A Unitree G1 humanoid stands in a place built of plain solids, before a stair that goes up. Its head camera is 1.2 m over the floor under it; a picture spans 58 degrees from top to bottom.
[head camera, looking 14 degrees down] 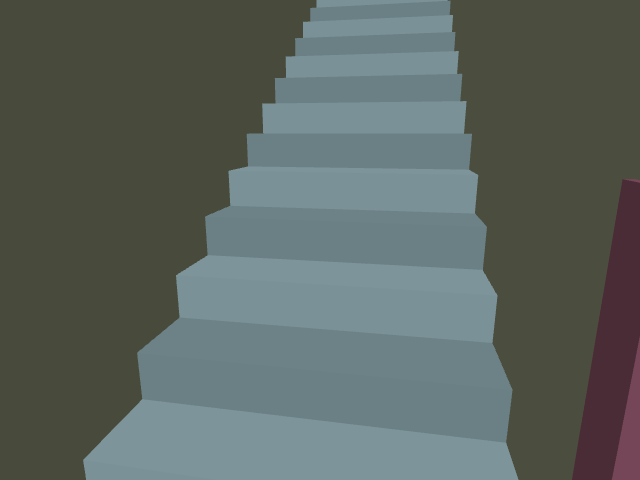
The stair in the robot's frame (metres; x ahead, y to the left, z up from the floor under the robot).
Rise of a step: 0.17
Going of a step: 0.28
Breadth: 1.14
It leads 10 degrees to the right of straight ahead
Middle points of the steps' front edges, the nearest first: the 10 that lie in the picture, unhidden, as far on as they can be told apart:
1.16 0.03 0.51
1.43 -0.02 0.68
1.71 -0.07 0.85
1.98 -0.12 1.02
2.25 -0.17 1.19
2.53 -0.22 1.36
2.80 -0.27 1.53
3.07 -0.32 1.70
3.35 -0.38 1.87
3.62 -0.43 2.04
